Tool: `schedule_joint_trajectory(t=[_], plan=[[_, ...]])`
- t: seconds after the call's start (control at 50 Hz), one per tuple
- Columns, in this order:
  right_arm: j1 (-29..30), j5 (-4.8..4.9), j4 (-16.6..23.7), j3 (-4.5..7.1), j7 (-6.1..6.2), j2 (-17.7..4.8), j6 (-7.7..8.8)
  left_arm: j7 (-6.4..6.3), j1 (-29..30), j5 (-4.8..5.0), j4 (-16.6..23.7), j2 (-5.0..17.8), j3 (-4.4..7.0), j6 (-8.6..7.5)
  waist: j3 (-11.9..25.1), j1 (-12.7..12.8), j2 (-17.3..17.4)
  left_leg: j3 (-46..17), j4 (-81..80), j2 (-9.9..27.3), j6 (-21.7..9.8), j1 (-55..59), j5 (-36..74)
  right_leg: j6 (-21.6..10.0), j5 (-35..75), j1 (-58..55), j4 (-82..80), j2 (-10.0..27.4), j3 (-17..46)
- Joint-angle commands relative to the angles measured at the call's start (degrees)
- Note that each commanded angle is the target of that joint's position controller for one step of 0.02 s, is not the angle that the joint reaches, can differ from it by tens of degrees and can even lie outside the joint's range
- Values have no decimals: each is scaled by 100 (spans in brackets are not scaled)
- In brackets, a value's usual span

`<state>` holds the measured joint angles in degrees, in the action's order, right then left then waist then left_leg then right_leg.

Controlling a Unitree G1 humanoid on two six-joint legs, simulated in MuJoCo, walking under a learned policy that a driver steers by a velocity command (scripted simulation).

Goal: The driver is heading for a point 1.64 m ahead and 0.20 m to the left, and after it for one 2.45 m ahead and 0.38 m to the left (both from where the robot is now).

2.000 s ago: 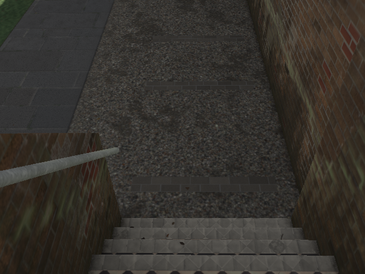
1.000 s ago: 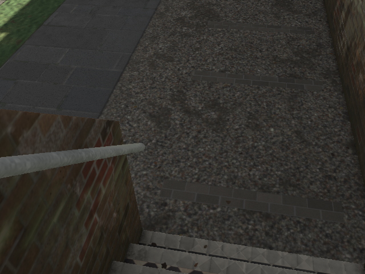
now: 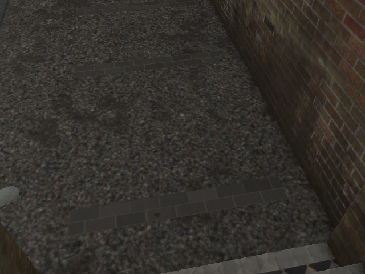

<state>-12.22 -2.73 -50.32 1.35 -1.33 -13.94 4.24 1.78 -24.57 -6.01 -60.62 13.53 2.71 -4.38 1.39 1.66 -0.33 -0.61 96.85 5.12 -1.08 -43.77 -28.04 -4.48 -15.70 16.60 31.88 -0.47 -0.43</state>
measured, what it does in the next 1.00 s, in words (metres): goes down: left foot 0.22 m lower, then right foot 0.22 m higher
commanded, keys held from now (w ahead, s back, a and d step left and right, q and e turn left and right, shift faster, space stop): e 0.24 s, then no key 0.70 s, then w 0.06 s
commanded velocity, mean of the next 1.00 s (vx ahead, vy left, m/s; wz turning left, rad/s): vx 0.03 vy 0.00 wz -0.27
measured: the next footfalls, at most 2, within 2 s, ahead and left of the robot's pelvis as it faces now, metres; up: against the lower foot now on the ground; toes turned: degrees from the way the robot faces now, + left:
left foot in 0.32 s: +0.20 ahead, +0.23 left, -0.22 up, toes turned -9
right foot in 0.60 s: +0.14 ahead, +0.02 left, +0.00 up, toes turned -18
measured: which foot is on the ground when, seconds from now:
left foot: up 0.00-0.30, down 0.32-1.00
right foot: down 0.00-0.32, up 0.34-0.58, down 0.60-0.98, up 1.00-1.00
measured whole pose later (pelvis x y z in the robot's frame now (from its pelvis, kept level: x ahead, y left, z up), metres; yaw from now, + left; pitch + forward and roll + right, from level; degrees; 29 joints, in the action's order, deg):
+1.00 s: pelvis +0.11 +0.19 -0.22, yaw -13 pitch -1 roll -5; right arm -20.3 0.7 -46.7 -4.6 1.5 -11.2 -1.5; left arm -2.3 -7.3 2.7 -36.0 10.4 -2.3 5.6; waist -1.4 -4.2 3.5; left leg 3.9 33.0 1.8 -5.4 -17.7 -14.3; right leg 1.7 -35.4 51.9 101.9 0.7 -1.4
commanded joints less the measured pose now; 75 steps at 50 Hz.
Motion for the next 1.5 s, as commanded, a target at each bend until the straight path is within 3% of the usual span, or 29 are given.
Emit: schedule_joint_trajectory(t=[0.02, 0.04, 0.06, 0.08, 0.14, 0.22, 0.24, 0.3, 0.32, 0.34, 0.36, 0.38, 0.44, 0.48, 0.5, 0.54, 0.58, 0.64, 0.66, 0.74, 0.84, 0.86, 0.94, 1.02, 1.24, 1.32, 1.4, 1.46, 1.5], plan=[[-1282, -54, -67, -29, -51, 254, -103, 46, -400, 43, 516, 169, -229, -129, -787, -520, -228, 80, -2458, 107, 77, 671, 3573, -1312, 4018, 2201, -42, 1579, 1038], [-1467, -64, -185, -116, -246, 354, -82, 73, -356, -140, 539, 341, -251, -193, -585, -639, -644, 370, -1649, -180, 101, 1536, 4322, -1145, 3622, 3047, 344, 1172, 786], [-1641, -216, -234, -31, -371, 69, -83, 78, -258, -51, 745, 594, -176, -248, -428, -592, -667, 499, -2028, -359, 130, 1558, 4454, -1057, 3056, 3117, 630, 872, 529], [-849, -396, 110, -51, -349, 27, -53, -61, -574, -80, 471, 249, -273, -324, -419, -204, -722, -159, -2495, 18, 166, 613, 4763, -680, 2037, 2221, 1054, 942, 988], [232, -405, 510, -192, -404, 58, -214, -374, -1861, 67, -131, -109, -437, -286, -217, 533, -10, -776, -4429, 326, 249, -863, 5474, -798, 447, 758, 1831, 1510, 2515], [-7, -161, 538, -208, -268, 64, -210, -301, -552, -70, 727, 319, -327, -41, -514, 154, -595, -9, -6401, -29, 208, 2657, 5847, -701, -1771, 3309, 2073, 934, 2019], [-563, -282, 394, -144, -184, -11, -193, -232, -396, -89, 889, 230, -385, -35, -485, -106, -677, 197, -6256, -98, 260, 3381, 5511, -675, -1279, 3614, 2455, 954, 2350], [-1432, -40, 347, 250, -88, -696, -158, -44, -247, 343, 1024, 1082, -229, 137, -223, -583, -422, 538, -9429, 94, -122, 4765, 5034, -145, -572, 2452, 4112, 553, 2147], [-1899, -202, 231, 486, -57, -1272, -25, 210, -745, 115, 933, 866, -260, 218, 561, -672, 420, 274, -8396, 562, -796, 5946, 6433, 314, -330, 2895, 6089, 79, 1581], [-1871, -295, 409, 625, -127, -2006, 55, 334, -2127, 385, 753, 33, -218, 27, 1449, 27, 2035, 133, -5658, 1428, -1563, 7242, 11180, 622, -3488, 4881, 8988, -722, 272], [-2330, -367, 318, 744, -298, -2254, 24, 241, -1946, 634, 1301, 215, -180, -82, 1657, -130, 1561, -903, -5650, 2088, -2056, 6900, 12002, 647, -3694, 5705, 10475, -859, 376], [-2065, -387, 369, 681, -489, -2125, 54, 93, -682, 516, 2025, 294, -190, -83, 813, -428, 1468, -2448, -6600, 2491, -2345, 5919, 7917, 720, -2856, 6785, 10148, -657, 731], [-1806, -398, 444, 293, -349, -929, 115, -14, -568, 692, 2036, -291, -429, -17, -152, 239, 362, -1218, -7107, 2187, -1555, 3315, 7319, 588, -1017, 5651, 9417, 269, 986], [-1248, -150, 461, 31, -294, -565, 231, 267, -1076, 483, 1958, -586, -619, 134, -442, 729, 311, -904, -7406, 1587, -1271, 2007, 5439, 815, -1137, 4728, 8836, 431, 675], [-912, -173, 433, -175, -265, -138, 202, 340, -679, 446, 1973, -338, -607, 197, -456, 512, -121, -709, -7107, 936, -904, 1945, 4019, 993, -18, 5035, 8295, 590, 775], [-1142, -79, 403, -300, -178, -645, 225, 506, -508, 814, 2166, -151, -637, 205, -56, 249, 252, -384, -6911, 507, -318, 1982, 4519, 1478, -160, 4560, 8463, 508, 355], [-1220, 70, 310, -343, -182, -856, 199, 522, -426, 637, 2450, -29, -660, 267, 152, 31, 457, -1218, -7019, 848, -899, 1934, 3255, 1666, 137, 4324, 7833, 714, 557], [-1664, -14, 88, -294, -299, -1180, 114, 496, 505, 1003, 3036, 244, -772, 106, -306, -542, 225, -2053, -7578, 1216, -818, 2658, 984, 1588, -2444, 5015, 7962, 596, 1138], [-1443, -31, 172, -292, -209, -1063, 115, 391, 287, 883, 2927, 222, -730, 83, -360, -568, 184, -1979, -7511, 1131, -793, 3316, 334, 1629, -1272, 5522, 7024, 725, 1076], [-1639, -25, 14, -507, -127, -561, 151, 417, 722, 984, 3105, -33, -920, 29, -576, -750, 428, -1179, -7813, 525, -225, 2886, 22, 1604, -2268, 4872, 6969, 534, 481], [-1051, -62, 275, -536, -54, -499, 205, 473, 800, 965, 3019, -269, -1008, 72, -506, -610, 3, -667, -8122, 416, -197, 2695, 20, 1492, -1973, 3935, 6501, 563, 379], [-832, 638, 401, -443, 79, -281, -182, -197, 1415, 897, 2950, 342, -429, 583, 35, -523, -346, -1037, -7498, 960, -542, 3295, 2404, 944, -1141, 3669, 6053, 477, 74], [-1356, 364, 484, -429, 294, -354, -565, -481, 1851, 888, 2895, -179, -466, 983, 113, -671, 457, -719, -6905, 659, -439, 3900, 3382, 702, -1784, 4232, 6491, 104, -222], [-1276, 390, 587, -461, 427, -343, -686, -435, 1752, 752, 2563, -386, -462, 1001, -328, -516, 804, -1624, -7658, 957, -720, 3138, -30, 864, -968, 4741, 7561, 54, 290], [-1811, 306, 312, -124, 295, -822, -593, -388, 2343, 583, 2763, 118, -347, 703, -964, -724, 541, -2117, -7981, 1335, -1256, 3799, -1821, 837, -667, 6543, 7823, -154, 857], [-1674, 413, 316, -195, 365, -748, -385, -246, 2349, 660, 2805, -17, -401, 760, -745, -444, -54, -1389, -7790, 1109, -956, 2673, -2248, 995, 1067, 5136, 6532, 106, 507], [-1514, 454, 273, 95, 210, -1002, -464, -107, 2559, 773, 2787, 198, -343, 777, -1147, -561, 830, -975, -8609, 961, -994, 1959, -2112, 813, 1483, 2950, 3503, 509, -2], [-802, 275, 451, 246, 48, -1261, -491, -16, 2224, 794, 2485, 531, -135, 869, -1081, -180, 1344, -840, -8702, 1220, -1022, 1988, -1563, 572, 1220, 1438, 2886, 438, 266], [-958, 136, 606, 219, 33, -1027, -575, -4, 2528, 954, 2321, 377, -166, 748, -1207, -424, 805, -324, -8244, 882, -1021, 2642, -975, 516, -610, 881, 734, 14, -481]])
